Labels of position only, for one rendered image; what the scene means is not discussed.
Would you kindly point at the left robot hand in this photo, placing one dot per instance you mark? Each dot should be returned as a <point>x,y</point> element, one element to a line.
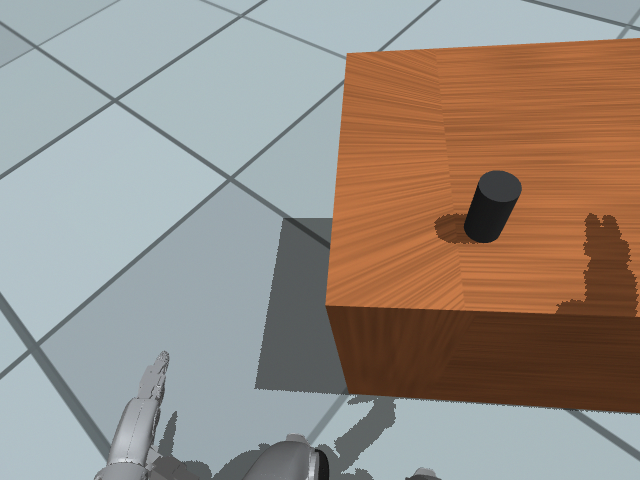
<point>134,437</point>

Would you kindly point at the can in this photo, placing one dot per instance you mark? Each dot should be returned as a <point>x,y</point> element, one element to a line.
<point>495,197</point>

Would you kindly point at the left robot arm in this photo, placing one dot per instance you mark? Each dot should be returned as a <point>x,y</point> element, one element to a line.
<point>122,471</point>

